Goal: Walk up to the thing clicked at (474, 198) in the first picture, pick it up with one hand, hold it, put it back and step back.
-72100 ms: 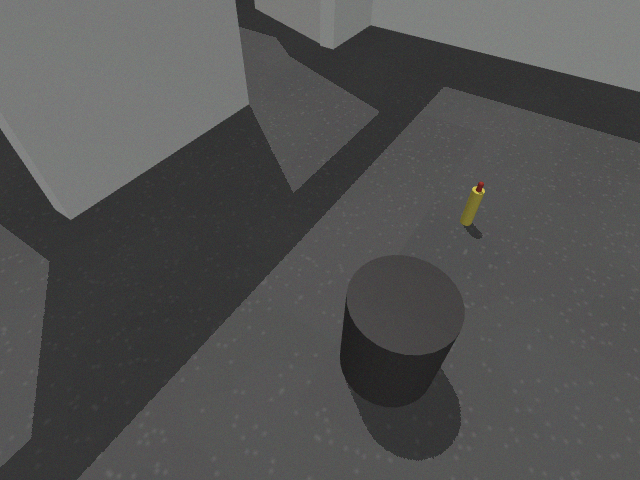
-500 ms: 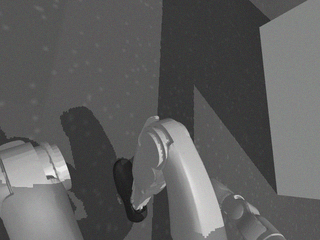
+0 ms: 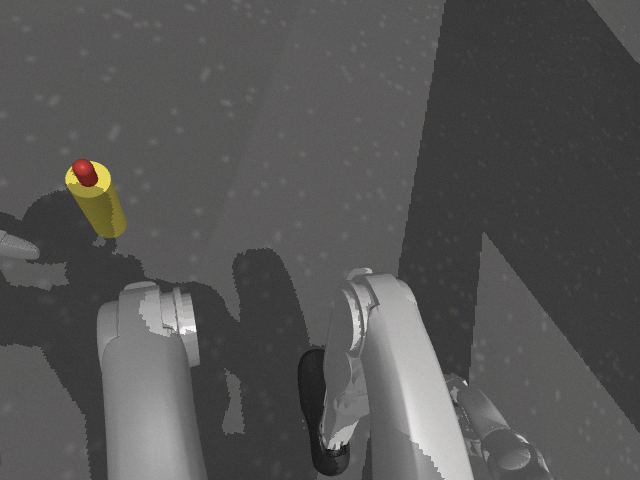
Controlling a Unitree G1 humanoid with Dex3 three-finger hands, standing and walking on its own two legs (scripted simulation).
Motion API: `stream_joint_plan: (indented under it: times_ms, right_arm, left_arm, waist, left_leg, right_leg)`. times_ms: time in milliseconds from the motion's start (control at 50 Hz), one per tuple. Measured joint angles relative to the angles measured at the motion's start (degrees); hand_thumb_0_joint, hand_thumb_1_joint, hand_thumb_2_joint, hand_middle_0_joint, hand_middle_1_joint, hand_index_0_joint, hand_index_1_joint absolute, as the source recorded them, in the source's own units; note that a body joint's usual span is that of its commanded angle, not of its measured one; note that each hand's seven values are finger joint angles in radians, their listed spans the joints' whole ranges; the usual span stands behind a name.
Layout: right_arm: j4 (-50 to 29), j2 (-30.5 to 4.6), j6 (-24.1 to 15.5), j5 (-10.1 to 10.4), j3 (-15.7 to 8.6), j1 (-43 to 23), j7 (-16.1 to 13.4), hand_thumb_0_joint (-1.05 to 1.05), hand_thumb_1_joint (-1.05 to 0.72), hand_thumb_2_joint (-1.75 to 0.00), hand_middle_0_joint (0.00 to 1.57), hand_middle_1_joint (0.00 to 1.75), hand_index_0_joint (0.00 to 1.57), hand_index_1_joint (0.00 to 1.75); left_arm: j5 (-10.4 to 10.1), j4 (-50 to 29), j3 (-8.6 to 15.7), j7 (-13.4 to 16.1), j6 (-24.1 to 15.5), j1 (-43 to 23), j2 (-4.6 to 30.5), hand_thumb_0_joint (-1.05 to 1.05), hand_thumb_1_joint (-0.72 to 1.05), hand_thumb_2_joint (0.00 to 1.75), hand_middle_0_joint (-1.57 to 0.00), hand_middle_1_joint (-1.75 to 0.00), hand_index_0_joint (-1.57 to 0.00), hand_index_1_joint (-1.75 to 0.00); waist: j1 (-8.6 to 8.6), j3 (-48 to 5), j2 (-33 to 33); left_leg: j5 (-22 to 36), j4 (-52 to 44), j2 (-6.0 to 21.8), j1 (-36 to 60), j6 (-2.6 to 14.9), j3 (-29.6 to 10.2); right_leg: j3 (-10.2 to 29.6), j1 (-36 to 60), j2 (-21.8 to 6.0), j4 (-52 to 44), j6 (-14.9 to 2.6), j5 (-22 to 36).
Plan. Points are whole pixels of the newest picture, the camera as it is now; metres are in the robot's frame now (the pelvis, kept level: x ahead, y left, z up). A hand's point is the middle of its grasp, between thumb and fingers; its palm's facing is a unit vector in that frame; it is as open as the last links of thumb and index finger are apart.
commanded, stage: home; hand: left
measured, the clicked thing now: (98, 199) +0.47 +0.27 -0.22
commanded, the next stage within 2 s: none
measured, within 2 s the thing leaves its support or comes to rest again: neither
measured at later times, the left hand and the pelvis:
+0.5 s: hand out of the picture +0.29 +0.32 +0.09, palm faces +0.25 -0.85 -0.46, open 17.0 cm; pelvis +0.03 -0.01 +0.18, yaw +8 degrees
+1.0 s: hand out of the picture +0.24 +0.23 +0.29, palm faces +0.28 -0.90 -0.34, open 17.3 cm; pelvis +0.09 +0.00 +0.36, yaw +11 degrees
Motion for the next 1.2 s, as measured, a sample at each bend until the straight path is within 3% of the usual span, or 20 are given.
stream_joint_plan:
  times_ms: [80,160,280,360,460,660,800,1040,1200]
  right_arm:
    - [0.49,0.57,1.06,1.65,-2.44,1.39,-0.82,0.0,-0.92,-0.9,0.21,0.3,0.2,0.3]
    - [1.13,0.79,1.81,3.09,-5.88,3.37,-1.38,0.01,-0.91,-0.9,0.21,0.3,0.2,0.3]
    - [1.25,0.97,2.28,5.98,-10.18,5.09,-2.13,0.01,-0.9,-0.9,0.21,0.3,0.2,0.3]
    - [-0.47,1.78,1.89,7.96,-11.47,4.67,-3.56,0.01,-0.9,-0.9,0.21,0.3,0.2,0.3]
    - [-2.33,2.93,0.18,8.95,-11.73,4.33,-6.13,0.01,-0.9,-0.9,0.21,0.3,0.2,0.3]
    - [-3.08,2.5,-5.31,8.54,-12.44,6.07,-9.63,0.01,-0.9,-0.9,0.21,0.3,0.2,0.3]
    - [-3.03,2.96,-7.48,8.65,-12.1,9.62,-10.93,0.01,-0.9,-0.9,0.21,0.3,0.2,0.3]
    - [-4.63,4.85,-9.49,8.51,-10.78,15.45,-13.81,0.01,-0.89,-0.9,0.21,0.3,0.2,0.3]
    - [-5.89,5.17,-11.5,7.79,-10.55,15.23,-14.52,0.01,-0.89,-0.9,0.21,0.3,0.2,0.3]
  left_arm:
    - [2.03,-2.9,1.61,2.56,4.97,0.99,1.13,-0.01,-0.49,0.1,-0.1,-0.09,-0.1,-0.09]
    - [1.76,-5.83,1.5,4.98,9.57,3.22,1.25,-0.01,-0.48,0.1,-0.09,-0.08,-0.08,-0.09]
    - [0.72,-18.24,-3.3,7.93,17.81,12.75,-6.52,-0.01,-0.48,0.09,-0.07,-0.07,-0.07,-0.08]
    - [0.2,-29.45,-7.18,10.11,22.47,21.4,-12.97,-0.01,-0.49,0.09,-0.07,-0.07,-0.07,-0.08]
    - [-0.23,-35.39,-10.43,13.36,26.93,27.73,-17.03,-0.01,-0.47,0.1,-0.08,-0.07,-0.08,-0.08]
    - [-1.68,-34.9,-15.07,18.09,32.22,35.09,-21.56,-0.01,-0.47,0.09,-0.07,-0.07,-0.07,-0.08]
    - [-2.68,-38.57,-19.8,19.58,36.19,41.5,-25.84,-0.01,-0.49,0.08,-0.07,-0.06,-0.06,-0.07]
    - [-3.95,-54.42,-26.63,21.25,42.07,57.15,-29.91,-0.01,-0.52,0.06,-0.06,-0.06,-0.06,-0.06]
    - [-3.86,-60.92,-28.55,20.37,42.93,62.65,-31.22,-0.01,-0.55,0.05,-0.06,-0.05,-0.05,-0.06]
  waist:
    - [0.9,-2.39,1.69]
    - [2.62,-4.85,3.56]
    - [5.9,-7.54,5.67]
    - [6.48,-7.84,5.95]
    - [6.35,-8.44,4.89]
    - [6.17,-10.93,5.24]
    - [6.17,-10.5,5.43]
    - [6.43,-10.09,7.27]
    - [7.6,-8.99,7.7]
  left_leg:
    - [0.16,-3.11,0.04,0.93,-0.07,1.77]
    - [0.19,-6.42,0.09,2.07,-0.01,3.86]
    - [0.13,-13.86,0.37,7.32,-0.05,6.59]
    - [0.42,-21.16,0.6,14.43,-0.45,7.65]
    - [1.58,-31.8,0.54,25.33,-1.3,8.35]
    - [3.9,-50.11,0.13,46.98,-1.9,8.85]
    - [6.25,-61.86,-0.14,61.67,-1.75,9.56]
    - [10.06,-78.34,-0.47,82.76,-1.33,10.81]
    - [11.08,-82.38,-0.73,88.85,-1.29,11.12]
  right_leg:
    - [1.3,0.12,-0.46,-1.82,-0.32,-0.36]
    - [2.92,0.36,-0.86,-3.79,-0.45,-0.82]
    - [4.97,4.21,-1.13,-9.64,-0.5,-1.17]
    - [5.54,10.54,-1.13,-16.21,-0.93,-0.9]
    - [5.6,20.84,-1.33,-25.98,-1.77,-0.14]
    - [5.17,42.71,-1.69,-44.18,-2.2,1.83]
    - [5.34,57.46,-1.86,-56.07,-1.91,4.24]
    - [5.92,78.55,-1.98,-73.03,-1.31,8.51]
    - [6.08,84.52,-2.18,-76.88,-1.2,9.44]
